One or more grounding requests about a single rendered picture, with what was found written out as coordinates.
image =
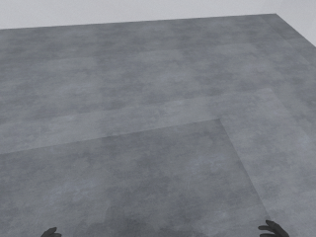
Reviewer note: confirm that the robot left hand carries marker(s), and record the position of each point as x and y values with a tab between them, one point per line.
50	233

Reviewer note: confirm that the robot right hand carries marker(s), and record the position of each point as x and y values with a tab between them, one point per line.
272	227

